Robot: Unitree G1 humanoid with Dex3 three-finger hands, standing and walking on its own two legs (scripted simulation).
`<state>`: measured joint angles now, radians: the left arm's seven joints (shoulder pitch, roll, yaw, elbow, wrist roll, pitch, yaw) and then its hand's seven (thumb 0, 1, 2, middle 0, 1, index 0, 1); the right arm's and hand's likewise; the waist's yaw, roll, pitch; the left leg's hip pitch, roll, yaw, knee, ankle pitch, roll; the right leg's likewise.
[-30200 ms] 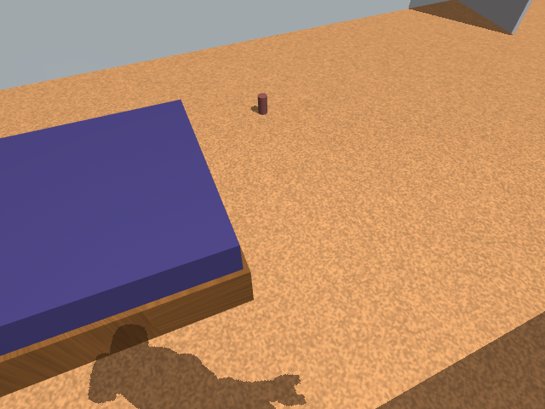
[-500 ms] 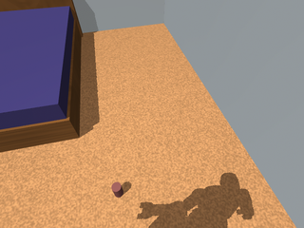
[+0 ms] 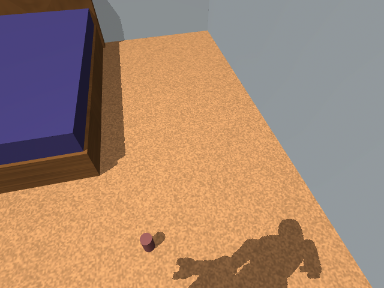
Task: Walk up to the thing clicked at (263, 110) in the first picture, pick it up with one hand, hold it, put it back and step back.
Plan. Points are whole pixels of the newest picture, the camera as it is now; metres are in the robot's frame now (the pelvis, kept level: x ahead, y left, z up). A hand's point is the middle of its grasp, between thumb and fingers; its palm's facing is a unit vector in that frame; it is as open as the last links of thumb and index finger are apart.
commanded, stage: stand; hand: left
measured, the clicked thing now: (147, 242) +0.41 +0.23 -0.72
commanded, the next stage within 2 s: none
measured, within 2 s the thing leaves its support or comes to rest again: neither
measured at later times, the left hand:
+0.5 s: hand out of the picture +0.09 +0.25 -0.16, palm faces -0.03 -0.94 -0.34, open 7.4 cm
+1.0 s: hand out of the picture +0.08 +0.25 -0.16, palm faces -0.03 -0.94 -0.34, open 7.4 cm
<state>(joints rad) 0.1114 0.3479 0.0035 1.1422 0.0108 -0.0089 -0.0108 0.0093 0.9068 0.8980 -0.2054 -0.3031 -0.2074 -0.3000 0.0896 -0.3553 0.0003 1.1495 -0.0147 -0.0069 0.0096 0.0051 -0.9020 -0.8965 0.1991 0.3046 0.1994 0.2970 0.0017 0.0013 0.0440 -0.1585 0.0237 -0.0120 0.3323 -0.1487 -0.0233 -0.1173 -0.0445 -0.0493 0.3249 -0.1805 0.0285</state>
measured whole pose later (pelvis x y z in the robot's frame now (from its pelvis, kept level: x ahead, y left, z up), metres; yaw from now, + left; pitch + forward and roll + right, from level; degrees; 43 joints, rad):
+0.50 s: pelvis +0.01 +0.00 +0.00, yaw +0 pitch -1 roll +0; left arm 0.10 0.35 0.00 1.13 0.01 -0.01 -0.01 0.01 0.91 0.90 -0.21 -0.30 -0.21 -0.30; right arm 0.09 -0.35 0.01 1.14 -0.01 -0.01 0.01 0.00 -0.90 -0.90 0.20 0.30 0.20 0.30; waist 0.00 0.00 0.05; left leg -0.14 0.03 -0.01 0.32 -0.16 -0.03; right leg -0.10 -0.04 -0.05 0.32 -0.19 0.03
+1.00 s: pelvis +0.01 +0.00 +0.00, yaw +0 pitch -2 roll +0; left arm 0.12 0.35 0.00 1.12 0.01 0.00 -0.01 0.01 0.91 0.90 -0.21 -0.30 -0.21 -0.30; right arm 0.10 -0.35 0.00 1.13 -0.01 -0.01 0.00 0.00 -0.90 -0.90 0.20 0.30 0.20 0.30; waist 0.00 0.00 0.05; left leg -0.13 0.03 0.00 0.32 -0.16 -0.02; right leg -0.09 -0.04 -0.04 0.31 -0.19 0.03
